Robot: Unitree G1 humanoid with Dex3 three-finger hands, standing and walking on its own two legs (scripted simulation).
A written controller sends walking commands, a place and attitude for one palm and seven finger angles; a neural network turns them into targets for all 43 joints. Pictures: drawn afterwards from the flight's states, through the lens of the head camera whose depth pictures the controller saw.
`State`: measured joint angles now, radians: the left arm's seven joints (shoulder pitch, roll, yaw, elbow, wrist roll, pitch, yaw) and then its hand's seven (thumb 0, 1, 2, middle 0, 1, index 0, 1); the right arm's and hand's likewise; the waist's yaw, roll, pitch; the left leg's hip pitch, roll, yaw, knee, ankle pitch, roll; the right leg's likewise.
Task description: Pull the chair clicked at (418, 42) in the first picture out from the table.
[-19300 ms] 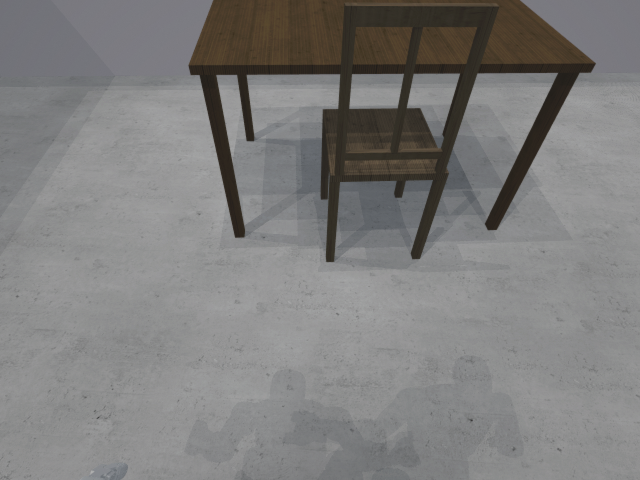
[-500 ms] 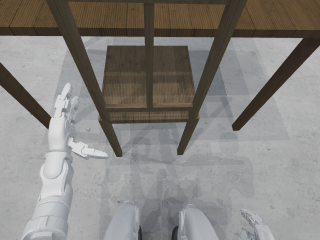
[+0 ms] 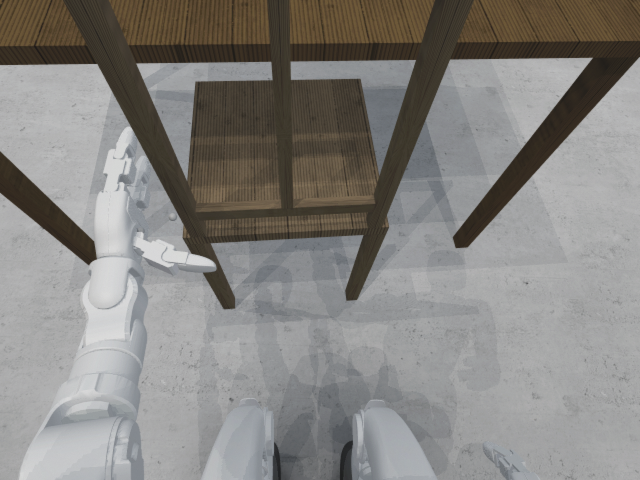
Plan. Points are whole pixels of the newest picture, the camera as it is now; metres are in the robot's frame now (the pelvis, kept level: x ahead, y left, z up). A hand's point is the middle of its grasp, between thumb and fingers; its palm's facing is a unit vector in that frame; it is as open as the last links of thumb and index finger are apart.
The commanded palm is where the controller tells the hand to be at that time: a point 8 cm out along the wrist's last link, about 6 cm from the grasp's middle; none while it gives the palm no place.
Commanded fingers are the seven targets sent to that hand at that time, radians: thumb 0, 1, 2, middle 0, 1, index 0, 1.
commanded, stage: push the fingers through the gap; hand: left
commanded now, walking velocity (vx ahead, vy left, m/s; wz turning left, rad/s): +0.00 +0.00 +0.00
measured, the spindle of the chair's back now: (283, 128) +0.54 +0.05 +0.06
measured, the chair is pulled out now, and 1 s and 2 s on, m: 0.00 0.00 0.00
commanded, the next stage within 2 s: hook a spindle and tug to test in 1.06 s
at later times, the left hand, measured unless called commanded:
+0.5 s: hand (174, 180) +0.48 +0.19 +0.02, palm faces +0.10 -0.99 -0.03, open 16.9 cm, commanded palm +0.46 +0.23 +0.02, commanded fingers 0.00 -0.50 0.30 -0.06 -0.08 -0.06 -0.08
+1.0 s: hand (167, 175) +0.49 +0.20 +0.02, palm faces +0.10 -1.00 -0.01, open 16.9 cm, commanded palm +0.47 +0.23 +0.02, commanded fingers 0.00 -0.50 0.30 -0.06 -0.08 -0.06 -0.08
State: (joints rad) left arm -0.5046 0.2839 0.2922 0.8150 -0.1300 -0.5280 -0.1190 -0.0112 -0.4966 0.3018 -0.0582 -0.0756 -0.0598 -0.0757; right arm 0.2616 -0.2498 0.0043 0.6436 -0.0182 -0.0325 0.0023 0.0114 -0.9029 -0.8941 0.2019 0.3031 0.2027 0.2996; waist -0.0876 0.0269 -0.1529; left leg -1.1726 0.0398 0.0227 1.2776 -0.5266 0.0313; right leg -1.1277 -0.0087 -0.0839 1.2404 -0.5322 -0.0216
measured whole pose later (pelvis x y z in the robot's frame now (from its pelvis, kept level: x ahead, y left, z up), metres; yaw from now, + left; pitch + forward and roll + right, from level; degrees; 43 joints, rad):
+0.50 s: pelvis +0.00 +0.00 -0.01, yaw -1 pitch +27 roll -3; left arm -0.72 0.38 0.40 1.02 -0.09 -0.54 -0.15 -0.01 -0.50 0.30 -0.06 -0.08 -0.06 -0.08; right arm 0.29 -0.25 0.01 0.65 -0.04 0.02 0.01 0.01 -0.90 -0.89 0.20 0.30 0.20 0.30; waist -0.14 0.03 -0.14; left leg -1.23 0.05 0.02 1.30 -0.54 0.03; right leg -1.19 0.00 -0.09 1.25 -0.53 -0.02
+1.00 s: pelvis +0.01 +0.01 +0.00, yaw -1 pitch +27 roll -4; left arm -0.74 0.41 0.41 1.03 -0.10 -0.52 -0.16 -0.01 -0.50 0.30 -0.06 -0.08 -0.06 -0.08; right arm 0.31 -0.25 0.02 0.65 -0.04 0.06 0.02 0.01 -0.90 -0.89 0.20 0.30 0.20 0.30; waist -0.14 0.03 -0.14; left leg -1.24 0.05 0.01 1.29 -0.54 0.04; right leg -1.18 0.01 -0.09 1.23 -0.53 -0.01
